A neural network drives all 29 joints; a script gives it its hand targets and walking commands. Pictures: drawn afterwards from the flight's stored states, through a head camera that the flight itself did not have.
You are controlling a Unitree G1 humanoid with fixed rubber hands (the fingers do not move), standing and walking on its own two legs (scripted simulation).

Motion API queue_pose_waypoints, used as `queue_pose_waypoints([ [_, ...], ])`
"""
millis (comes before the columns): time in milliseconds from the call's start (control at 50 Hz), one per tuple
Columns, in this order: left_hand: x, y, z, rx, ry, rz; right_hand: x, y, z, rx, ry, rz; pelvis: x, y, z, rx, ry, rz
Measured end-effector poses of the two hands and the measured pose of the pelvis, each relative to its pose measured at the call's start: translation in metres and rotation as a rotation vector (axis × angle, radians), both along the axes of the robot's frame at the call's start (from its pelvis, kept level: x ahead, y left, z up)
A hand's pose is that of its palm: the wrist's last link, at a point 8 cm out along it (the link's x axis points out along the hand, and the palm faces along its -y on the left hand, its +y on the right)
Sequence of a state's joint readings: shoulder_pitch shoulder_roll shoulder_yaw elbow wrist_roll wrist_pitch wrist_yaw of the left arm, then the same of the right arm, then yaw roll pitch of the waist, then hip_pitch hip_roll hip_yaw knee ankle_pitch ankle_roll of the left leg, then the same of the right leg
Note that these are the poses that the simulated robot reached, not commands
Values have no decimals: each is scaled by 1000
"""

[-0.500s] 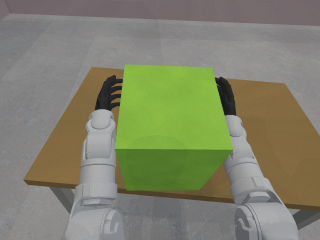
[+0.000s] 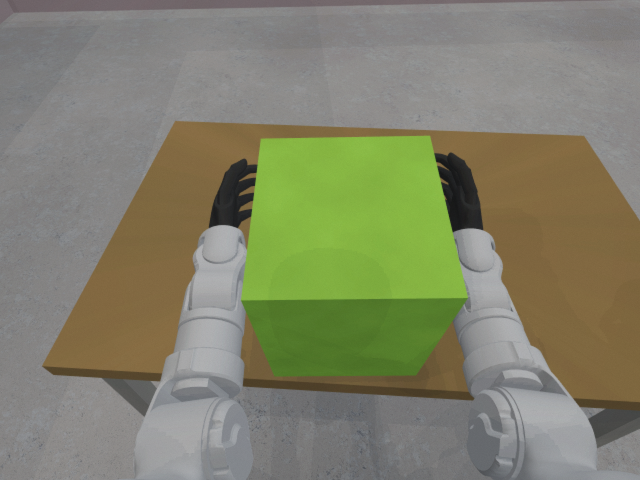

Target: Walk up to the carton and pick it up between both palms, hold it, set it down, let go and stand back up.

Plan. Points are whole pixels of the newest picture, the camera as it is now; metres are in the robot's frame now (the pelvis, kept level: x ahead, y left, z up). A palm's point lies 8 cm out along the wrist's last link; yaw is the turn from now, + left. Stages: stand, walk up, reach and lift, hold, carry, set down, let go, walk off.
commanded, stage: set down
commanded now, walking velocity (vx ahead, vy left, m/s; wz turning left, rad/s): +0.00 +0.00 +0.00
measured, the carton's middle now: (345, 267) +0.36 -0.02 +0.07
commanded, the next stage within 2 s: none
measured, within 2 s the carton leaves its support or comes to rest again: rests again in 1.24 s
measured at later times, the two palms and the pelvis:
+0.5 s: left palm (229, 228) +0.41 +0.13 +0.10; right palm (457, 233) +0.39 -0.16 +0.10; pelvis +0.00 +0.01 +0.00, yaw -1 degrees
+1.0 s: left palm (237, 238) +0.42 +0.13 +0.06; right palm (451, 237) +0.40 -0.17 +0.07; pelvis +0.01 +0.01 +0.00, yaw -1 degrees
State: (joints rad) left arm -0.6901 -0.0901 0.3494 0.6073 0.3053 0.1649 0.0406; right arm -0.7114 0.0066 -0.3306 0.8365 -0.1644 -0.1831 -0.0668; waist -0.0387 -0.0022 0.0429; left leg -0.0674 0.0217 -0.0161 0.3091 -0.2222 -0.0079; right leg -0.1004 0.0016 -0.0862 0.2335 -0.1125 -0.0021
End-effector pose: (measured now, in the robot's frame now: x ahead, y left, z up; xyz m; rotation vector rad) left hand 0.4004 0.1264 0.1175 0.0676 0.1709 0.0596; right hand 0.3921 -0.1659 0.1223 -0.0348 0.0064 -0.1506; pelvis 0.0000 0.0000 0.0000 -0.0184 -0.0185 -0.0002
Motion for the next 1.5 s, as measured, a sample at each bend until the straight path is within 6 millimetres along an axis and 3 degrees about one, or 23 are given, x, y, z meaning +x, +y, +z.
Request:
queue_pose_waypoints([
  [80, 5, 4, -3, -9, 26, -9, 5, 4, 3, -15, 27, 3, 3, -1, 0, 4, -11, 4],
  [240, 2, 15, -32, -48, 92, -25, -2, 14, -23, -12, 95, -19, 4, 6, 0, 0, 9, 5],
  [480, 6, 3, -17, -9, 92, -27, -6, 3, -19, -1, 100, -28, 1, 14, -1, -7, 26, -9],
  [680, 11, -3, -33, -42, 132, -37, -3, -4, -29, 0, 139, -27, -5, 11, 0, 7, 63, -19],
  [900, 22, -3, -44, -21, 118, -39, 10, -4, -40, -9, 128, -18, 9, 10, -1, 4, 100, -23],
  [1040, 23, 0, -62, -34, 131, -42, 11, 0, -52, -28, 146, -25, 13, 12, -1, 2, 114, -24],
  [1500, 9, -2, -60, -17, 115, -42, -6, -3, -57, -33, 135, -30, -5, 11, -1, 8, 128, -23],
])
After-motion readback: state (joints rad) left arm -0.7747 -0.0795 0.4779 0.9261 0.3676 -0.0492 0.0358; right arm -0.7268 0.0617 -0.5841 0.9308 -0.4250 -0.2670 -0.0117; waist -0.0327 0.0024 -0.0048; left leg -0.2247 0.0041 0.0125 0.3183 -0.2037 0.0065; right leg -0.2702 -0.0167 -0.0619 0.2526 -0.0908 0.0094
